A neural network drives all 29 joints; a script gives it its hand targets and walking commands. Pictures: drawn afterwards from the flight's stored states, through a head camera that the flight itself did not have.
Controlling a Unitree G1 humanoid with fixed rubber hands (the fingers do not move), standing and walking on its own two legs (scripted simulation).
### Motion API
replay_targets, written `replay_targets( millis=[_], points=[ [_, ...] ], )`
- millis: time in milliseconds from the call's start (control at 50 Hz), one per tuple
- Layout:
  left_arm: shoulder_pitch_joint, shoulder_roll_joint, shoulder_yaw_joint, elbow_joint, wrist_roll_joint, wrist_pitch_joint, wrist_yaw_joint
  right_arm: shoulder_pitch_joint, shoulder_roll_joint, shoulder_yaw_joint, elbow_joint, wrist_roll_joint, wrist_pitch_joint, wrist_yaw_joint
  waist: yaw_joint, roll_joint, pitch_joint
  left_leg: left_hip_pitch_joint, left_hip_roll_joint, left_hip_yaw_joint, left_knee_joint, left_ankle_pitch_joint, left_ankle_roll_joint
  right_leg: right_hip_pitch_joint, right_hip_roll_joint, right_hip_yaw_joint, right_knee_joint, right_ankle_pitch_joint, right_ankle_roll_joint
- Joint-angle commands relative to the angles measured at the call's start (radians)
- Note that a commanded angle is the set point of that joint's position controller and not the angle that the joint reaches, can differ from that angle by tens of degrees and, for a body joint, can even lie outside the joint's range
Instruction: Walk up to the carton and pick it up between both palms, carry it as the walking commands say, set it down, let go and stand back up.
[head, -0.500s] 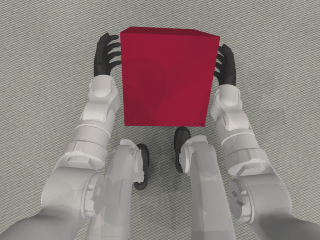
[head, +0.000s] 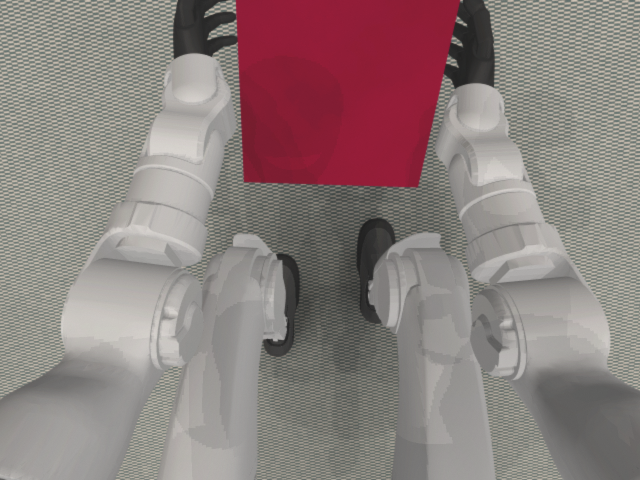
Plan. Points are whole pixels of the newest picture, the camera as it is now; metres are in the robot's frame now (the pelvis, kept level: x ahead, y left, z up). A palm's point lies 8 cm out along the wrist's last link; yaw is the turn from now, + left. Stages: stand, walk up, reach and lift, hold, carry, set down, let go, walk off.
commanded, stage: set down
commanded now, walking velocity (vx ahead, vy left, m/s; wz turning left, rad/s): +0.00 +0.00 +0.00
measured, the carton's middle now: (330, 66) +0.53 -0.01 -0.27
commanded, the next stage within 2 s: none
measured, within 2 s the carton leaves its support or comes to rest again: rests again in 1.58 s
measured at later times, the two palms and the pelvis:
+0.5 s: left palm (214, 46) +0.54 +0.12 -0.22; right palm (460, 57) +0.53 -0.16 -0.24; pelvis -0.01 +0.00 -0.07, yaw +2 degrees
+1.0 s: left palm (204, 41) +0.55 +0.15 -0.26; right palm (440, 36) +0.56 -0.14 -0.27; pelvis +0.00 +0.01 -0.10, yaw +2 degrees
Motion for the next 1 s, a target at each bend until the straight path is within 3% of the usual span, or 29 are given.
replay_targets(
  millis=[0,20,40,80,100,120,160,180,200,240,280,300,320,340,360,420,460,480,500,520,560,580,640,740,820,840,880,920,980],
  points=[
    [-0.673,-0.835,-0.391,-0.303,-0.169,-0.005,-0.302,-0.889,0.722,0.355,-0.385,0.102,-0.027,0.243,-0.055,-0.041,-1.869,0.334,-0.154,-0.124,-0.043,0.347,-0.038,0.959,0.073,0.024,0.103,0.296,0.029],
    [-0.650,-0.810,-0.380,-0.232,-0.157,0.013,-0.303,-0.889,0.705,0.345,-0.321,0.100,-0.020,0.244,-0.038,-0.038,-1.813,0.346,-0.147,-0.141,-0.041,0.349,-0.044,0.931,0.066,0.020,0.128,0.297,0.026],
    [-0.693,-0.828,-0.407,-0.294,-0.201,0.007,-0.303,-0.933,0.692,0.355,-0.408,0.117,-0.021,0.246,-0.079,-0.058,-1.916,0.391,-0.149,-0.137,-0.022,0.385,-0.043,0.960,0.076,0.011,0.130,0.323,0.026],
    [-0.768,-0.804,-0.433,-0.350,-0.233,0.019,-0.294,-0.997,0.660,0.376,-0.453,0.141,-0.008,0.240,-0.071,-0.057,-2.065,0.431,-0.147,-0.135,0.002,0.406,-0.047,1.060,0.066,0.011,0.170,0.368,0.017],
    [-0.799,-0.818,-0.487,-0.355,-0.273,0.033,-0.287,-1.042,0.621,0.380,-0.509,0.148,-0.007,0.233,-0.134,-0.044,-2.206,0.565,-0.148,-0.150,0.019,0.435,-0.047,1.073,0.069,-0.017,0.190,0.379,0.014],
    [-0.844,-0.765,-0.474,-0.399,-0.275,0.040,-0.280,-1.074,0.609,0.398,-0.500,0.171,0.006,0.230,-0.092,-0.044,-2.200,0.534,-0.141,-0.132,0.026,0.434,-0.050,1.090,0.066,-0.005,0.194,0.381,0.014],
    [-0.841,-0.775,-0.507,-0.406,-0.274,0.059,-0.274,-1.083,0.595,0.393,-0.507,0.188,0.019,0.223,-0.102,-0.021,-2.216,0.551,-0.147,-0.127,0.033,0.430,-0.058,1.102,0.061,-0.012,0.210,0.399,0.011],
    [-0.882,-0.763,-0.513,-0.435,-0.287,0.065,-0.272,-1.065,0.609,0.407,-0.449,0.201,0.035,0.227,-0.115,-0.015,-2.192,0.545,-0.149,-0.123,0.048,0.389,-0.049,1.094,0.050,-0.005,0.196,0.362,0.014],
    [-0.886,-0.734,-0.477,-0.321,-0.264,0.076,-0.283,-1.026,0.589,0.358,-0.315,0.164,0.053,0.230,-0.122,-0.011,-1.996,0.453,-0.134,-0.136,0.015,0.302,-0.052,0.975,0.047,-0.018,0.191,0.264,0.012],
    [-0.847,-0.753,-0.376,-0.164,-0.185,0.084,-0.317,-1.035,0.618,0.287,-0.191,0.128,0.058,0.270,-0.062,0.011,-1.617,0.279,-0.127,-0.140,0.007,0.158,-0.037,0.760,0.041,-0.001,0.186,0.095,-0.002],
    [-0.784,-0.776,-0.258,0.021,-0.095,0.101,-0.362,-1.002,0.656,0.186,-0.043,0.055,0.071,0.324,-0.062,0.002,-1.259,0.092,-0.113,-0.141,0.002,0.001,-0.029,0.586,0.041,-0.005,0.178,-0.057,-0.004],
    [-0.788,-0.801,-0.207,0.038,-0.062,0.111,-0.385,-1.025,0.673,0.154,-0.044,0.030,0.077,0.344,-0.070,-0.006,-1.186,0.044,-0.114,-0.139,0.001,-0.038,-0.021,0.568,0.037,0.008,0.164,-0.100,-0.004],
    [-0.717,-0.787,-0.130,0.104,-0.002,0.120,-0.411,-1.018,0.696,0.131,-0.033,0.020,0.084,0.369,-0.011,-0.022,-1.118,-0.015,-0.114,-0.119,0.008,-0.055,-0.012,0.538,0.038,0.011,0.168,-0.121,0.003],
    [-0.741,-0.797,-0.115,0.073,-0.004,0.112,-0.425,-1.056,0.696,0.125,-0.100,0.007,0.074,0.377,-0.030,-0.048,-1.154,-0.031,-0.118,-0.134,0.025,-0.035,-0.007,0.581,0.042,0.016,0.180,-0.079,0.008],
    [-0.714,-0.799,-0.110,0.061,0.004,0.108,-0.437,-1.049,0.741,0.132,-0.129,0.022,0.078,0.390,-0.007,-0.034,-1.232,0.003,-0.121,-0.125,0.042,0.038,0.000,0.620,0.045,0.019,0.202,0.002,0.013],
    [-0.658,-0.871,-0.086,0.142,0.012,0.110,-0.476,-0.959,0.759,0.088,-0.045,-0.037,0.073,0.401,-0.065,-0.073,-1.153,-0.132,-0.130,-0.133,0.073,0.045,-0.002,0.619,0.046,0.011,0.227,0.086,0.008],
    [-0.717,-0.828,-0.106,0.049,0.000,0.092,-0.486,-0.922,0.784,0.086,-0.048,-0.047,0.078,0.405,-0.072,-0.079,-1.203,-0.165,-0.127,-0.125,0.098,0.080,-0.008,0.643,0.047,0.018,0.251,0.153,0.020],
    [-0.760,-0.825,-0.145,-0.032,-0.032,0.087,-0.484,-0.981,0.789,0.131,-0.162,0.011,0.065,0.404,-0.044,-0.068,-1.338,-0.113,-0.124,-0.127,0.113,0.151,-0.003,0.718,0.045,0.033,0.277,0.237,0.020],
    [-0.753,-0.853,-0.162,-0.018,-0.048,0.084,-0.485,-0.945,0.787,0.134,-0.117,-0.010,0.065,0.401,-0.090,-0.070,-1.337,-0.116,-0.125,-0.138,0.113,0.158,-0.008,0.718,0.050,0.018,0.295,0.262,0.014],
    [-0.810,-0.844,-0.226,-0.101,-0.088,0.073,-0.482,-0.949,0.783,0.148,-0.161,0.007,0.060,0.395,-0.114,-0.060,-1.433,-0.074,-0.131,-0.136,0.128,0.189,-0.015,0.732,0.052,0.008,0.310,0.304,0.021],
    [-0.806,-0.862,-0.253,-0.092,-0.099,0.084,-0.487,-0.862,0.820,0.150,-0.077,0.000,0.084,0.404,-0.132,-0.043,-1.411,-0.066,-0.130,-0.137,0.131,0.193,-0.020,0.705,0.046,0.002,0.317,0.281,0.015],
    [-0.755,-0.882,-0.254,-0.042,-0.091,0.103,-0.495,-0.806,0.812,0.125,-0.018,-0.040,0.097,0.408,-0.174,-0.034,-1.358,-0.078,-0.130,-0.144,0.128,0.166,-0.026,0.668,0.044,0.000,0.300,0.249,0.005],
    [-0.774,-0.878,-0.308,-0.115,-0.110,0.103,-0.507,-0.809,0.843,0.161,-0.120,-0.001,0.106,0.425,-0.138,0.000,-1.474,-0.019,-0.120,-0.128,0.154,0.236,-0.029,0.687,0.053,0.000,0.343,0.300,-0.006],
    [-0.818,-0.974,-0.385,-0.147,-0.185,0.109,-0.514,-0.725,0.853,0.126,-0.045,-0.023,0.115,0.425,-0.242,0.043,-1.507,-0.016,-0.133,-0.121,0.174,0.260,-0.053,0.698,0.037,-0.014,0.345,0.338,-0.022],
    [-0.784,-0.985,-0.368,-0.111,-0.152,0.116,-0.505,-0.758,0.843,0.119,-0.044,0.003,0.102,0.443,-0.197,0.068,-1.435,0.014,-0.127,-0.135,0.158,0.242,-0.056,0.543,0.037,-0.030,0.354,0.254,-0.024],
    [-0.847,-0.941,-0.375,-0.174,-0.161,0.106,-0.497,-0.787,0.839,0.122,-0.090,0.013,0.101,0.446,-0.209,0.083,-1.488,0.041,-0.121,-0.133,0.167,0.251,-0.052,0.563,0.037,-0.025,0.344,0.270,-0.026],
    [-0.787,-0.987,-0.361,-0.085,-0.166,0.110,-0.501,-0.725,0.845,0.103,-0.008,-0.016,0.104,0.452,-0.245,0.052,-1.383,0.012,-0.121,-0.154,0.158,0.243,-0.056,0.509,0.033,-0.035,0.350,0.243,-0.022],
    [-0.749,-0.995,-0.350,-0.034,-0.111,0.123,-0.508,-0.675,0.835,0.063,0.076,-0.040,0.113,0.462,-0.226,0.108,-1.254,-0.059,-0.116,-0.148,0.144,0.175,-0.068,0.442,0.025,-0.035,0.340,0.186,-0.029],
    [-0.775,-0.963,-0.325,-0.079,-0.128,0.117,-0.513,-0.717,0.825,0.078,0.006,-0.036,0.113,0.466,-0.205,0.059,-1.276,-0.073,-0.123,-0.132,0.167,0.167,-0.054,0.482,0.028,-0.025,0.344,0.182,-0.025]
  ],
)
